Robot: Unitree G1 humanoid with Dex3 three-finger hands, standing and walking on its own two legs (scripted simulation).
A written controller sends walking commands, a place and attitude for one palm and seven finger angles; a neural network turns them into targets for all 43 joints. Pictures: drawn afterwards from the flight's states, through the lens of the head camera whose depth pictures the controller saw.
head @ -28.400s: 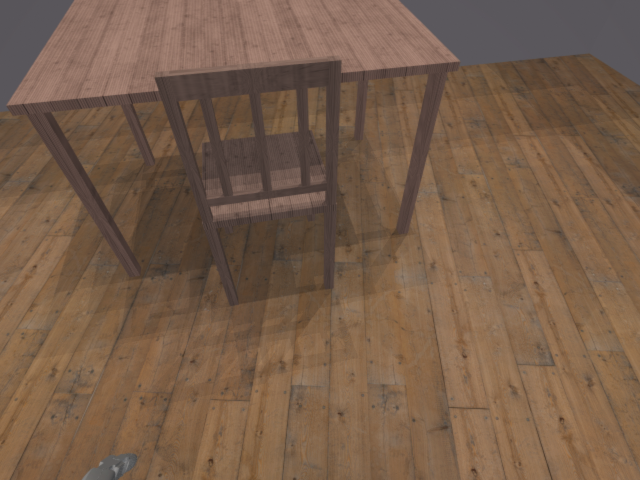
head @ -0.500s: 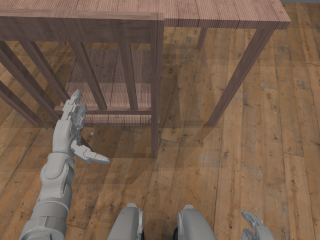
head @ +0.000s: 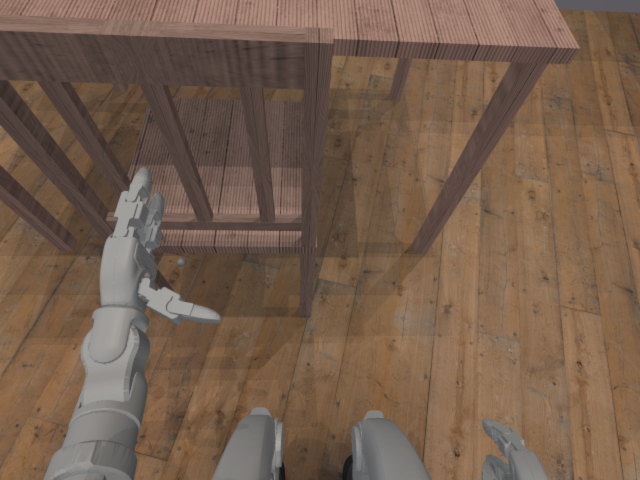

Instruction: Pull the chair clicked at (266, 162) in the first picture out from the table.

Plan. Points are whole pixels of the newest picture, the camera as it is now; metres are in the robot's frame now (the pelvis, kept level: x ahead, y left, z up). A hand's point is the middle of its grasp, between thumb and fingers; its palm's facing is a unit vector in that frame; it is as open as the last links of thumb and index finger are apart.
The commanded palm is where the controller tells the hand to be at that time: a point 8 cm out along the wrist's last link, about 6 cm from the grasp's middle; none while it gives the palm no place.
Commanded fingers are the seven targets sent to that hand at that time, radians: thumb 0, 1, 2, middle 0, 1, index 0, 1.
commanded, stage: aim the fingers beside a spindle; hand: left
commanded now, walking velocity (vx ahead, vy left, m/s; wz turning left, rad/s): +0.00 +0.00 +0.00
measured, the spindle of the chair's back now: (184, 163) +0.53 +0.20 +0.01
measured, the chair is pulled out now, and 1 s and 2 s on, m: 0.00 0.00 0.00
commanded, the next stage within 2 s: push the fingers through the gap in 0.74 s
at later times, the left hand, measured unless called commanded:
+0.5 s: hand (187, 253) +0.38 +0.17 +0.02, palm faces -0.02 -1.00 -0.02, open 16.9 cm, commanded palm +0.35 +0.22 +0.02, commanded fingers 0.00 -0.50 0.30 -0.06 -0.08 -0.06 -0.08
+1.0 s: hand (203, 258) +0.38 +0.15 +0.01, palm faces -0.01 -1.00 -0.01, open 16.9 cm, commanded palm +0.36 +0.22 +0.02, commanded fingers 0.00 -0.50 0.30 -0.06 -0.08 -0.06 -0.08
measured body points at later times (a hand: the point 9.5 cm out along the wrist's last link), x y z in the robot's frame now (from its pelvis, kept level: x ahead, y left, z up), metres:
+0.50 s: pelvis +0.00 +0.00 +0.00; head +0.11 +0.02 +0.43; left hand +0.38 +0.23 +0.02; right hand +0.12 -0.25 -0.12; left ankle +0.02 +0.10 -0.63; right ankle +0.02 -0.12 -0.63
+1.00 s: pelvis +0.00 +0.00 +0.00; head +0.12 +0.01 +0.43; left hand +0.37 +0.21 +0.01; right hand +0.13 -0.26 -0.11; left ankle +0.02 +0.10 -0.63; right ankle +0.02 -0.12 -0.63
